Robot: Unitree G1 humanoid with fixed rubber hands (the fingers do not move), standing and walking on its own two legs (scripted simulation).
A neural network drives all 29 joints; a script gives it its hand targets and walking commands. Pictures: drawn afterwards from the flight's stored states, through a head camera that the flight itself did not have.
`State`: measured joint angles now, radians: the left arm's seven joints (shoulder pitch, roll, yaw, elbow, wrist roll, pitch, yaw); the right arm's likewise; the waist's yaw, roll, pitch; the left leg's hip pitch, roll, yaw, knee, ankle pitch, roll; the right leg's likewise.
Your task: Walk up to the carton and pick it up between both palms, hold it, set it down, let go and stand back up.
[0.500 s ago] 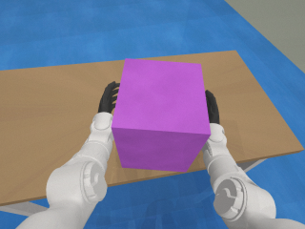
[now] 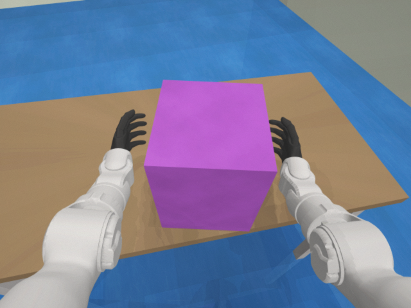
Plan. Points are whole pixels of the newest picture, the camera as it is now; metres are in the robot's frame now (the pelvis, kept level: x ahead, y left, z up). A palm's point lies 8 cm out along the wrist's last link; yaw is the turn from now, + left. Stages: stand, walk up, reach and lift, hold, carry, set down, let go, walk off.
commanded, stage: set down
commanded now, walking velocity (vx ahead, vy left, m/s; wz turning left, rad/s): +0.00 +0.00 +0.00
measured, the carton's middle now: (208, 160) +0.42 -0.03 +0.03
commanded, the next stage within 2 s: none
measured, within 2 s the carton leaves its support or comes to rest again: neither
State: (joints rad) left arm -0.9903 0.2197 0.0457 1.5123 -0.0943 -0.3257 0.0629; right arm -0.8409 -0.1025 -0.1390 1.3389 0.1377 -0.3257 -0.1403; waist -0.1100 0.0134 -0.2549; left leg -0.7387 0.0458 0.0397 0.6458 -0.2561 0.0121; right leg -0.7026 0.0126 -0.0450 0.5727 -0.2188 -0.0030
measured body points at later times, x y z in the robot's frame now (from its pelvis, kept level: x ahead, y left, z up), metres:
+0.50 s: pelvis -0.02 -0.01 +0.00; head +0.02 +0.02 +0.44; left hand +0.46 +0.16 +0.11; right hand +0.41 -0.22 +0.10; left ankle +0.01 +0.11 -0.72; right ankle +0.02 -0.12 -0.72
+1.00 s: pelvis +0.00 -0.01 +0.02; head +0.02 +0.02 +0.47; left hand +0.47 +0.16 +0.16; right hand +0.42 -0.22 +0.15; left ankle +0.01 +0.11 -0.72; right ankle +0.02 -0.12 -0.72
